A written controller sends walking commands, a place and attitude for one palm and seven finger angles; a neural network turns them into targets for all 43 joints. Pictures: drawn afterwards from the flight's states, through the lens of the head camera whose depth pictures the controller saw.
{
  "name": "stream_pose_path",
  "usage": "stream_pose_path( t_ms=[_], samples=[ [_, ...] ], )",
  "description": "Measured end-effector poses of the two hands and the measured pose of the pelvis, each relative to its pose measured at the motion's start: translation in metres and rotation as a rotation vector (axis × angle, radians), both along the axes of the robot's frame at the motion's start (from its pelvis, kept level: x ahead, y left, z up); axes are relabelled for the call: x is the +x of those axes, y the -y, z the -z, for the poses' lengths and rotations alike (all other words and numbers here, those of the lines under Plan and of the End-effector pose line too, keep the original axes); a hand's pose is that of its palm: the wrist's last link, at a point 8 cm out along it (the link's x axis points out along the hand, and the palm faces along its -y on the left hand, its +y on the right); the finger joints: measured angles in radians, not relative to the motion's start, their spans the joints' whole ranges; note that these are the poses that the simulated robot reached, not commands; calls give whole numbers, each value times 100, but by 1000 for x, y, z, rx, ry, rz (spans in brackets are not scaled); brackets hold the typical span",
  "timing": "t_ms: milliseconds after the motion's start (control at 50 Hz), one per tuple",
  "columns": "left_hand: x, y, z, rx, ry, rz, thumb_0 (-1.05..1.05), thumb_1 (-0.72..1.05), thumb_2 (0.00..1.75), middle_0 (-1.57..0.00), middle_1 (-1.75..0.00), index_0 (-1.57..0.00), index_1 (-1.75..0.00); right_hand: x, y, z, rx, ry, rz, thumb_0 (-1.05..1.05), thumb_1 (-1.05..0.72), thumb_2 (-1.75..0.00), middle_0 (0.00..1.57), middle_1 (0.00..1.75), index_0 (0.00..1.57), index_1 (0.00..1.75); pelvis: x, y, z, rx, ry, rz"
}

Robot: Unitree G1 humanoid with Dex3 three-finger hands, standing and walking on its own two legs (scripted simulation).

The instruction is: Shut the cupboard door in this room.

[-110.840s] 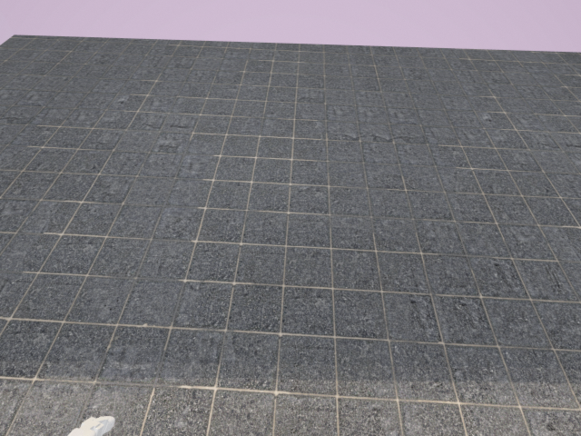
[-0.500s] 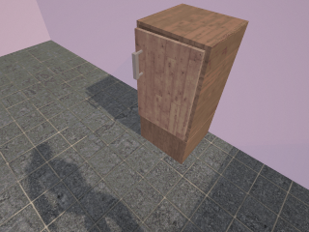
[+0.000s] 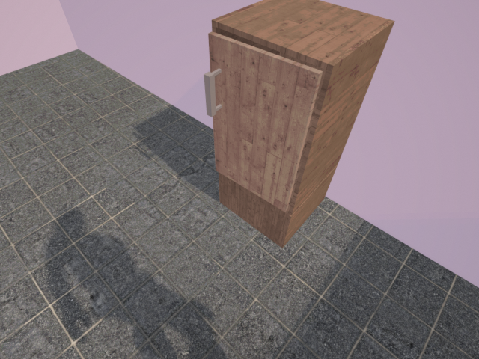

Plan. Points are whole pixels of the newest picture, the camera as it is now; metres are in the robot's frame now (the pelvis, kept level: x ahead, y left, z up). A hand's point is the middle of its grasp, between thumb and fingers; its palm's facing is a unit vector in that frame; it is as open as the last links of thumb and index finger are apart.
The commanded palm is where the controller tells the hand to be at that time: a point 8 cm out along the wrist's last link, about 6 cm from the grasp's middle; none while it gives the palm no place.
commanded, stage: look to check the result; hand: left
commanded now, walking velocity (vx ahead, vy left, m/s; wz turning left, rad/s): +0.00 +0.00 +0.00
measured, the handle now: (214, 92) +0.89 +0.13 -0.05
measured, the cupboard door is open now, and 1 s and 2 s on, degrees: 3 3 3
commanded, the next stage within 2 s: walk to a spot facing it in 0.08 s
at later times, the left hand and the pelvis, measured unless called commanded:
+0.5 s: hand out of the picture +0.03 +0.21 -0.20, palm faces +0.14 -0.96 -0.23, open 7.4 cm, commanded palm none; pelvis +0.02 +0.01 -0.02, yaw +8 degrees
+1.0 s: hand out of the picture -0.01 +0.19 -0.16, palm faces +0.41 -0.85 -0.33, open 7.4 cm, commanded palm none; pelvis +0.01 -0.04 -0.01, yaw +26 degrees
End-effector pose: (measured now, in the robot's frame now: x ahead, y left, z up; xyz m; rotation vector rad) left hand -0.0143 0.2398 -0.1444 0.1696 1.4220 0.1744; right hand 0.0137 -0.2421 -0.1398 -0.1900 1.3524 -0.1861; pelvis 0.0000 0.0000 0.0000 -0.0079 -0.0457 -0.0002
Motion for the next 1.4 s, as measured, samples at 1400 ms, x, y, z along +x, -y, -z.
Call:
stream_pose_path(
  t_ms=[1400],
  samples=[
    [-113,46,1,119,99,-720,1,91,90,-20,-30,-20,-29,251,-94,-2,66,202,-832,1,-91,-90,20,30,20,30,18,38,16,6,-54,-735]
  ],
)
